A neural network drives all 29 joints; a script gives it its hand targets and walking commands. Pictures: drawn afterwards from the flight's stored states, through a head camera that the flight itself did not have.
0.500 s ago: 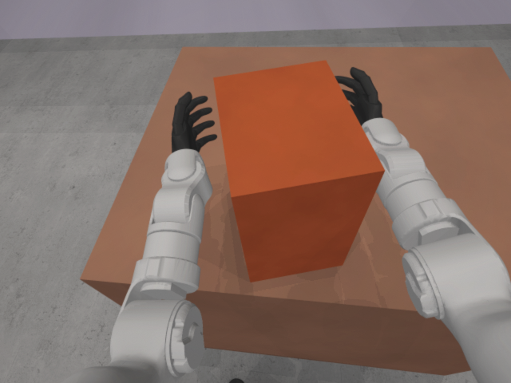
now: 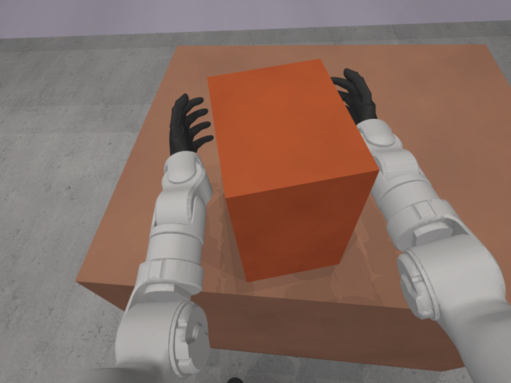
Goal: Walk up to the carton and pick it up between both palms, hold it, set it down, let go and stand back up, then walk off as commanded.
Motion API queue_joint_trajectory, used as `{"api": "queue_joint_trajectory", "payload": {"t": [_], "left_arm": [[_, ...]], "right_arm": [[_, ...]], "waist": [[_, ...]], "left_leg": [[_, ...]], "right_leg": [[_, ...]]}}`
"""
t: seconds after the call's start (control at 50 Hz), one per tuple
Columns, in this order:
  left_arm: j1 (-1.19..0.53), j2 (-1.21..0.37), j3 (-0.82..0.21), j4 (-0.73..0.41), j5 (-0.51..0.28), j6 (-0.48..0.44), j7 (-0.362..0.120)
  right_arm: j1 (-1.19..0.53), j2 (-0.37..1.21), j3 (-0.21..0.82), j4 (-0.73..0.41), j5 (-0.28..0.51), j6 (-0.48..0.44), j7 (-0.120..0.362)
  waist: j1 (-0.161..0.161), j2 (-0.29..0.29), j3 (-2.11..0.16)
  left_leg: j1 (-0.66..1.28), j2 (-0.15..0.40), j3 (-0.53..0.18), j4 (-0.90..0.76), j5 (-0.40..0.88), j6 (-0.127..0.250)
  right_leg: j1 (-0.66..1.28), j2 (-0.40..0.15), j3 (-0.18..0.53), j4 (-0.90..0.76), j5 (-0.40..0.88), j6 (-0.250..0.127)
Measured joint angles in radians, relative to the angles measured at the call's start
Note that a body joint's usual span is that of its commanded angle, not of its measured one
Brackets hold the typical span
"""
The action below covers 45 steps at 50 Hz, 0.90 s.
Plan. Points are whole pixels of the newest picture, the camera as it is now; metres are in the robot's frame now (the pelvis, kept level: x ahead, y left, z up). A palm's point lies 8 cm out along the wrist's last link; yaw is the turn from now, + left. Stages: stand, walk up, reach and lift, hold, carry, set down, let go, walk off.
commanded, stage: reach and lift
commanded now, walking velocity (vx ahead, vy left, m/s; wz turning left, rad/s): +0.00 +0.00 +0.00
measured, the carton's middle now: (280, 180) +0.40 +0.04 +0.07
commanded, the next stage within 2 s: none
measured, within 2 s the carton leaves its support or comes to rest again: leaves its support in 0.90 s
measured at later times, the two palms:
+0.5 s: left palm (188, 152) +0.39 +0.17 +0.13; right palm (363, 130) +0.45 -0.08 +0.13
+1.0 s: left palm (185, 154) +0.38 +0.17 +0.14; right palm (362, 132) +0.44 -0.08 +0.14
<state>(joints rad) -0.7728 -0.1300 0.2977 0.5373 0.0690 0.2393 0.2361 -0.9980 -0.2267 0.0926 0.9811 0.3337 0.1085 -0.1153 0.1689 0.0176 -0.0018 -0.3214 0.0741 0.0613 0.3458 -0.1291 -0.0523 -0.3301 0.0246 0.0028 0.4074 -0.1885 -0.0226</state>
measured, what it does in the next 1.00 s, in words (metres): stands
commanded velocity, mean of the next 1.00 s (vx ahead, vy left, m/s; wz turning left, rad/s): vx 0.00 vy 0.00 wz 0.00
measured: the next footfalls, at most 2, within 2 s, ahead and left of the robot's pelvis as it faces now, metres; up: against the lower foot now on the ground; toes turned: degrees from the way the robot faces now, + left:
none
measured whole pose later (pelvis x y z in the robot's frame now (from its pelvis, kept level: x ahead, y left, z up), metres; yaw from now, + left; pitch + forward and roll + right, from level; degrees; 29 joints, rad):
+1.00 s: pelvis +0.00 +0.00 +0.00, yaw +0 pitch +5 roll +1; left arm -0.74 -0.20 0.47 0.54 0.27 0.17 0.17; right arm -0.93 -0.06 -0.14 1.00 0.02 -0.03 -0.08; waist 0.12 0.02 -0.05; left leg -0.31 0.07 0.06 0.35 -0.13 -0.05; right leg -0.32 0.02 0.00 0.41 -0.18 -0.02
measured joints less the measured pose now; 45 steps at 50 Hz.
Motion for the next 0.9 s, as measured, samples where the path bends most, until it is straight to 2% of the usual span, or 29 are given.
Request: {"api": "queue_joint_trajectory", "payload": {"t": [0.06, 0.12, 0.18, 0.26, 0.38, 0.72, 0.9], "left_arm": [[0.001, -0.017, 0.035, 0.0, 0.037, -0.018, -0.014], [-0.002, -0.044, 0.098, 0.0, 0.103, -0.039, -0.04], [0.0, -0.066, 0.157, 0.0, 0.164, -0.057, -0.055], [0.012, -0.07, 0.173, 0.0, 0.197, -0.067, -0.077], [0.02, -0.072, 0.178, 0.0, 0.202, -0.076, -0.093], [0.022, -0.072, 0.178, 0.0, 0.202, -0.075, -0.093], [0.027, -0.074, 0.177, 0.0, 0.202, -0.075, -0.069]], "right_arm": [[0.0, 0.015, -0.033, 0.003, -0.041, -0.003, 0.01], [0.0, 0.057, -0.091, 0.015, -0.121, -0.019, 0.05], [0.002, 0.107, -0.173, 0.039, -0.225, -0.053, 0.054], [0.023, 0.132, -0.216, 0.045, -0.295, -0.095, 0.06], [0.038, 0.14, -0.23, 0.047, -0.311, -0.125, 0.064], [0.038, 0.143, -0.237, 0.058, -0.311, -0.14, 0.066], [0.052, 0.16, -0.237, 0.035, -0.311, -0.142, 0.044]], "waist": [[-0.005, 0.0, 0.0], [-0.02, 0.0, -0.003], [-0.037, 0.0, -0.014], [-0.05, 0.0, -0.03], [-0.05, 0.0, -0.04], [-0.05, 0.0, -0.04], [-0.053, 0.0, -0.046]], "left_leg": [[0.0, 0.0, 0.0, 0.0, 0.0, 0.0], [0.0, 0.0, 0.0, 0.0, 0.0, 0.0], [0.0, 0.0, 0.0, 0.0, 0.0, 0.0], [0.0, 0.0, 0.0, 0.0, 0.0, 0.0], [0.0, 0.0, 0.0, 0.0, 0.0, 0.001], [0.0, 0.0, 0.0, 0.0, 0.0, 0.001], [0.004, 0.0, 0.0, 0.0, 0.0, 0.001]], "right_leg": [[0.0, 0.0, 0.0, 0.0, 0.0, 0.0], [0.0, 0.0, 0.0, 0.0, 0.0, 0.0], [0.0, 0.0, 0.0, 0.0, 0.0, 0.0], [0.0, 0.0, 0.0, 0.0, 0.0, 0.0], [0.0, 0.0, 0.0, 0.0, 0.001, 0.0], [0.0, 0.0, 0.0, 0.0, 0.001, 0.0], [0.004, 0.0, 0.0, 0.0, 0.003, 0.0]]}}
